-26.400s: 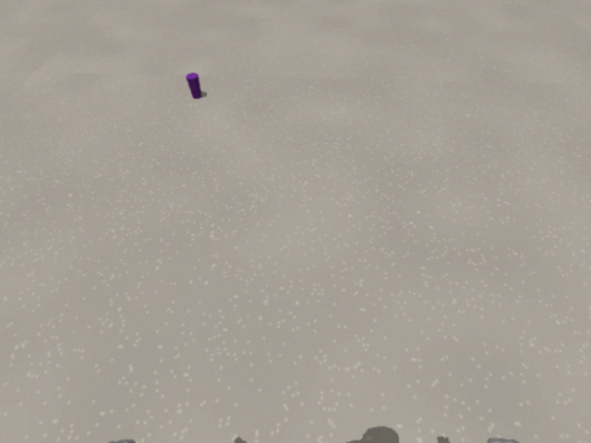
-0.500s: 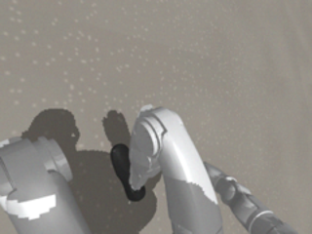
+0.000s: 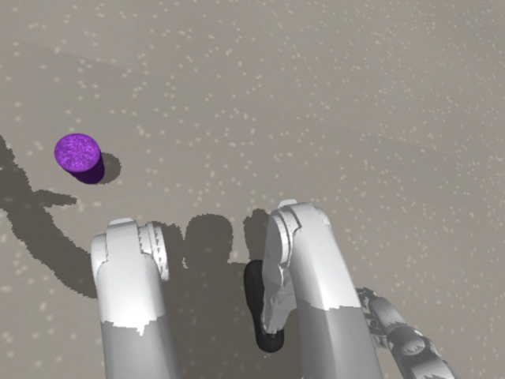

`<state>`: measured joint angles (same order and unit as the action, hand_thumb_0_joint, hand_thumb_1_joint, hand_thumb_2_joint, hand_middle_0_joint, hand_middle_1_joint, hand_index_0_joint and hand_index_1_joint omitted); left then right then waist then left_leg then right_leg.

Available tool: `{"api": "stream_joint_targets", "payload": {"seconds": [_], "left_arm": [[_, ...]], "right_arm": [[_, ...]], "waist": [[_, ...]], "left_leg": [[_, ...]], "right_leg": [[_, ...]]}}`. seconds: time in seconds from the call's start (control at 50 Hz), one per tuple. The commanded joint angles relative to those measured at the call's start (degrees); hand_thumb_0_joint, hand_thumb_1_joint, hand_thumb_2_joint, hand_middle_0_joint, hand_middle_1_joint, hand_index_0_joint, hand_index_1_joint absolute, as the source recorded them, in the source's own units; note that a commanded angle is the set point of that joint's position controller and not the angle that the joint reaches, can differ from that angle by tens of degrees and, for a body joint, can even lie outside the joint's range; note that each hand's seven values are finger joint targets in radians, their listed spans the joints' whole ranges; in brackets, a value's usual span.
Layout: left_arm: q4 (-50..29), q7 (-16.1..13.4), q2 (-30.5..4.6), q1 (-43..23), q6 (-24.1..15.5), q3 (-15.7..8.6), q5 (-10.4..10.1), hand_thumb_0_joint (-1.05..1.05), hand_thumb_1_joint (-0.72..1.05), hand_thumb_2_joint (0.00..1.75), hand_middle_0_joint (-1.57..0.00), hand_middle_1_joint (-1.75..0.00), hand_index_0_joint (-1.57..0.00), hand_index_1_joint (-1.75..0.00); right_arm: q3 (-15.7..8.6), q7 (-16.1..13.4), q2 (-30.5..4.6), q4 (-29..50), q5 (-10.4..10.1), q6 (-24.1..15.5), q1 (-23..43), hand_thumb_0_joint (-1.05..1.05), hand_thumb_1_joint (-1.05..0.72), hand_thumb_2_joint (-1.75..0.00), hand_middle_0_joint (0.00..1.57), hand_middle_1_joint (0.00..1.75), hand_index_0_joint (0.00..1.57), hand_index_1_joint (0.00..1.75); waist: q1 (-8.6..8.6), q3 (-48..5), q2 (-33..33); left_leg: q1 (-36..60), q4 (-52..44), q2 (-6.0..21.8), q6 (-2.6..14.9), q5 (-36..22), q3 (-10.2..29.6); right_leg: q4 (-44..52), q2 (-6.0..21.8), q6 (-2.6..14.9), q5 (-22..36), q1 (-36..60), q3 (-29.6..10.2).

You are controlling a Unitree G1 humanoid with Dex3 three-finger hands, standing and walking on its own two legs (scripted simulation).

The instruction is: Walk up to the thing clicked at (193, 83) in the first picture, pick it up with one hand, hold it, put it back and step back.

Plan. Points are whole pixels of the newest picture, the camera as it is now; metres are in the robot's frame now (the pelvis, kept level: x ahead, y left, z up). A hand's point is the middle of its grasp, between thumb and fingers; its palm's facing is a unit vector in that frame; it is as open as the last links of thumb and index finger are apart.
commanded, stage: home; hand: left
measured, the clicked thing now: (84, 163) +0.46 +0.26 -0.27
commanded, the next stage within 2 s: none
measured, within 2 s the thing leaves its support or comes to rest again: neither
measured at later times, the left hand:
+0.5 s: hand out of the picture +0.29 +0.31 +0.10, palm faces +0.28 -0.84 -0.47, open 17.4 cm
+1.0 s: hand out of the picture +0.24 +0.23 +0.30, palm faces +0.30 -0.90 -0.33, open 17.4 cm
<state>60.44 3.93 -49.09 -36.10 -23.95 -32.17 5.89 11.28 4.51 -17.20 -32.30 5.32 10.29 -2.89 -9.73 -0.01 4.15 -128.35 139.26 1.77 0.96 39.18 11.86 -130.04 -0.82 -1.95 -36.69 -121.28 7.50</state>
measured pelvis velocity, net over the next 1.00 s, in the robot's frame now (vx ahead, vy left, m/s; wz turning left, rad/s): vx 0.09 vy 0.00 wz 0.19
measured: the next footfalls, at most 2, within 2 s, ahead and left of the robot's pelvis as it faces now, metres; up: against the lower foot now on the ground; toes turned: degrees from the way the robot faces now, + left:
none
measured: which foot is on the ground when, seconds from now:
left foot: down 0.00-1.00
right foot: down 0.00-1.00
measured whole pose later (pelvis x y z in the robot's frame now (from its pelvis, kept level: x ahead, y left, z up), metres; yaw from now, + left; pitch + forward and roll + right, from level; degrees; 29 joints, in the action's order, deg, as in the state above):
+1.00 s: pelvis +0.09 +0.00 +0.36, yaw +11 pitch +13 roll -3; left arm 3.3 -11.1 -13.2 22.9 16.1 -0.7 -1.5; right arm 1.4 -11.0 -11.5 -27.6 -2.5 -1.3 -17.1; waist -2.8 -10.0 -2.4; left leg -45.5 62.3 2.9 -0.6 29.5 2.0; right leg -58.5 0.7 -1.1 -28.1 -42.9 2.9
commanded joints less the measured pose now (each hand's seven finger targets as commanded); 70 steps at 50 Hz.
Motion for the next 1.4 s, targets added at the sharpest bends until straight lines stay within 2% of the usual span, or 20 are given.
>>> {"api": "stream_joint_targets", "payload": {"seconds": [0.0, 0.02, 0.06, 0.1, 0.16, 0.18, 0.26, 0.38, 0.5, 0.58, 0.6, 0.64, 0.66, 0.74, 0.86, 0.98, 1.18, 1.3, 1.36, 1.38], "left_arm": [[-16.78, -1.53, -8.44, -5.88, 3.17, 2.42, -0.25, 0.00, -0.52, 0.07, -0.05, -0.06, -0.06, -0.06], [-15.92, -1.50, -4.15, -1.33, 4.93, 4.29, -0.56, 0.00, -0.53, 0.07, -0.05, -0.06, -0.05, -0.06], [-25.15, -1.83, -2.38, 0.84, 7.37, 5.57, -1.15, 0.00, -0.55, 0.05, -0.05, -0.05, -0.05, -0.05], [-27.63, -2.41, 0.37, 6.57, 10.51, 7.22, -1.70, 0.00, -0.56, 0.05, -0.05, -0.05, -0.05, -0.05], [-38.66, -4.30, -2.89, 9.81, 13.77, 5.07, -2.34, 0.00, -0.50, 0.08, -0.06, -0.06, -0.06, -0.06], [-41.16, -4.70, -2.09, 11.45, 14.79, 6.17, -2.55, 0.00, -0.51, 0.08, -0.06, -0.06, -0.06, -0.06], [-47.49, -7.24, -0.40, 16.62, 18.31, 6.15, -2.96, 0.00, -0.54, 0.06, -0.05, -0.05, -0.05, -0.05], [-46.61, -9.74, 8.45, 25.79, 22.06, 10.24, -3.88, 0.00, -0.54, 0.06, -0.05, -0.05, -0.05, -0.05], [-45.14, -11.15, 16.74, 32.18, 25.76, 16.46, -4.71, 0.00, -0.56, 0.05, -0.05, -0.05, -0.05, -0.05], [-47.64, -12.51, 18.78, 35.44, 28.19, 17.98, -5.01, 0.00, -0.53, 0.07, -0.05, -0.06, -0.05, -0.06], [-48.43, -12.89, 18.44, 37.36, 28.88, 18.04, -5.22, 0.00, -0.54, 0.06, -0.05, -0.05, -0.05, -0.05], [-50.04, -13.57, 20.56, 39.80, 30.32, 19.59, -5.35, 0.00, -0.55, 0.05, -0.05, -0.05, -0.05, -0.05], [-52.07, -14.03, 20.46, 41.36, 30.99, 19.34, -5.63, 0.00, -0.54, 0.06, -0.05, -0.05, -0.05, -0.05], [-56.48, -15.03, 24.36, 44.90, 33.60, 23.02, -6.01, 0.00, -0.52, 0.07, -0.05, -0.06, -0.05, -0.06], [-63.75, -15.83, 28.15, 53.81, 36.85, 26.77, -6.43, 0.00, -0.54, 0.06, -0.05, -0.06, -0.05, -0.06], [-71.21, -15.42, 31.18, 60.41, 38.65, 30.22, -6.79, 0.00, -0.56, 0.05, -0.05, -0.05, -0.05, -0.05], [-71.94, -13.54, 31.68, 61.96, 37.82, 29.83, -6.09, 0.00, -0.59, 0.03, -0.05, -0.05, -0.05, -0.05], [-73.85, -13.19, 31.01, 60.72, 37.25, 29.37, -5.97, 0.00, -0.59, 0.03, -0.05, -0.05, -0.05, -0.05], [-73.71, -13.06, 31.77, 61.50, 37.48, 30.41, -5.97, 0.00, -0.58, 0.03, -0.05, -0.05, -0.05, -0.05], [-73.31, -13.11, 31.32, 61.00, 37.46, 29.63, -6.03, 0.00, -0.57, 0.04, -0.05, -0.05, -0.05, -0.05]], "right_arm": [[-10.22, -1.05, -15.74, 2.62, -1.95, -0.15, -7.21, 0.00, -0.90, -0.90, 0.20, 0.30, 0.20, 0.30], [-11.39, -1.06, -15.37, 3.00, -2.63, -0.25, -7.34, 0.00, -0.90, -0.90, 0.20, 0.30, 0.20, 0.30], [-13.43, -1.30, -14.41, 3.40, -3.94, -0.30, -8.70, 0.00, -0.90, -0.90, 0.20, 0.30, 0.20, 0.30], [-14.40, -1.70, -13.75, 4.59, -5.17, -0.44, -8.61, 0.00, -0.90, -0.90, 0.20, 0.30, 0.20, 0.30], [-15.51, -3.10, -12.55, 6.80, -6.71, -0.58, -8.42, 0.00, -0.90, -0.90, 0.20, 0.30, 0.20, 0.30], [-15.28, -3.62, -11.95, 7.64, -7.14, -0.66, -7.61, 0.00, -0.90, -0.90, 0.20, 0.30, 0.20, 0.30], [-15.36, -6.07, -9.51, 8.52, -8.02, -2.32, -7.41, 0.00, -0.90, -0.90, 0.20, 0.30, 0.20, 0.30], [-15.00, -9.02, -6.34, 8.26, -7.80, -5.08, -7.26, 0.00, -0.90, -0.90, 0.20, 0.30, 0.20, 0.30], [-14.53, -10.73, -4.97, 7.87, -7.77, -7.97, -9.25, 0.00, -0.90, -0.90, 0.20, 0.30, 0.20, 0.30], [-14.54, -11.64, -4.63, 8.71, -7.82, -9.47, -9.64, 0.00, -0.90, -0.90, 0.20, 0.30, 0.20, 0.30], [-14.26, -11.98, -4.42, 9.17, -7.93, -9.83, -9.28, 0.00, -0.90, -0.90, 0.20, 0.30, 0.20, 0.30], [-14.09, -12.48, -3.93, 9.27, -7.99, -10.57, -9.71, 0.00, -0.90, -0.90, 0.20, 0.30, 0.20, 0.30], [-13.92, -12.86, -3.71, 10.01, -8.10, -10.90, -9.61, 0.00, -0.90, -0.90, 0.20, 0.30, 0.20, 0.30], [-13.50, -14.15, -2.94, 10.15, -7.93, -12.07, -10.22, 0.00, -0.90, -0.90, 0.20, 0.30, 0.20, 0.30], [-13.06, -15.67, -1.85, 12.18, -7.53, -13.61, -11.04, 0.00, -0.90, -0.90, 0.20, 0.30, 0.20, 0.30], [-12.46, -16.48, -0.92, 14.20, -6.94, -15.64, -10.47, 0.00, -0.90, -0.90, 0.20, 0.30, 0.20, 0.30], [-12.41, -16.22, -1.06, 14.50, -6.12, -18.31, -10.06, 0.00, -0.90, -0.90, 0.20, 0.30, 0.20, 0.30], [-12.29, -16.03, -0.99, 14.03, -5.75, -19.46, -9.82, 0.00, -0.90, -0.90, 0.20, 0.30, 0.20, 0.30], [-12.00, -16.03, -0.66, 13.69, -5.76, -19.74, -9.49, 0.00, -0.90, -0.90, 0.20, 0.30, 0.20, 0.30], [-12.16, -16.01, -1.00, 13.52, -5.81, -19.77, -9.80, 0.00, -0.90, -0.90, 0.20, 0.30, 0.20, 0.30]], "waist": [[2.46, -36.14, -28.23], [2.63, -37.35, -25.85], [4.01, -41.78, -22.79], [3.80, -41.20, -17.01], [6.00, -45.21, -12.97], [5.91, -44.10, -12.46], [7.10, -44.16, -11.96], [6.98, -39.73, -11.10], [5.69, -34.71, -7.77], [6.56, -32.63, -7.94], [7.52, -32.00, -8.15], [7.03, -31.06, -7.60], [7.82, -30.86, -8.21], [6.90, -26.62, -8.94], [7.24, -19.54, -10.26], [7.33, -13.16, -7.38], [7.12, -8.83, -6.16], [7.92, -12.83, -7.89], [8.01, -12.87, -7.76], [7.67, -13.13, -7.75]], "left_leg": [[34.26, -27.81, 1.23, -1.38, -2.06, -3.58], [35.26, -28.32, 1.01, -1.34, -2.68, -3.76], [36.92, -29.99, 0.55, -0.80, -3.77, -4.74], [36.30, -32.10, 0.30, -0.06, -2.52, -4.92], [38.76, -35.72, -0.01, 0.63, -2.27, -6.08], [39.02, -37.84, -0.03, 0.80, -0.65, -6.02], [45.42, -43.49, -0.11, 0.79, -2.24, -7.66], [52.55, -49.78, -0.58, 0.93, -8.10, -10.48], [61.46, -57.24, -0.46, 1.01, -15.93, -10.91], [68.77, -64.32, -0.61, 0.54, -17.48, -10.86], [70.33, -65.80, -0.57, 0.38, -17.93, -10.92], [73.86, -68.65, -0.59, 0.20, -20.13, -11.06], [75.22, -70.33, -0.81, 0.13, -20.21, -11.19], [82.01, -75.91, -0.67, -0.29, -22.87, -11.36], [89.42, -85.34, -0.78, -0.71, -20.82, -11.15], [92.30, -90.61, -0.57, -0.74, -19.71, -10.30], [94.52, -93.55, -0.49, -1.05, -20.90, -9.98], [97.34, -93.27, -0.99, -1.23, -23.81, -10.69], [98.06, -92.76, -1.16, -1.25, -25.55, -10.97], [98.12, -92.72, -1.14, -1.20, -25.54, -11.02]], "right_leg": [[11.84, -1.46, 4.53, 3.60, 8.18, 2.80], [13.20, -1.26, 4.45, 3.94, 8.55, 2.35], [16.28, -1.16, 4.44, 4.14, 11.60, 0.93], [20.39, -1.12, 4.04, 3.40, 15.48, 0.21], [26.17, -0.91, 3.60, 3.10, 23.87, -1.52], [27.73, -0.77, 3.42, 1.74, 25.73, -1.88], [34.31, -0.38, 3.35, 2.85, 34.09, -4.12], [44.10, -0.01, 3.22, 7.29, 44.91, -6.22], [53.68, 0.54, 2.65, 15.93, 57.09, -6.65], [59.87, 0.76, 2.82, 16.81, 63.70, -6.26], [61.33, 0.84, 2.74, 16.88, 65.45, -6.47], [63.91, 0.70, 2.76, 19.17, 68.98, -6.12], [65.40, 0.83, 2.74, 19.21, 71.09, -6.10], [70.36, 0.61, 2.66, 21.82, 75.58, -5.80], [78.18, 0.02, 2.62, 19.38, 81.64, -4.16], [82.33, -0.74, 2.49, 17.92, 84.84, -2.40], [84.54, -0.89, 2.40, 18.11, 87.15, -2.51], [84.86, -0.63, 2.46, 20.73, 90.00, -3.15], [85.21, -0.50, 2.31, 22.43, 90.84, -3.31], [85.35, -0.49, 2.31, 22.60, 90.78, -3.49]]}}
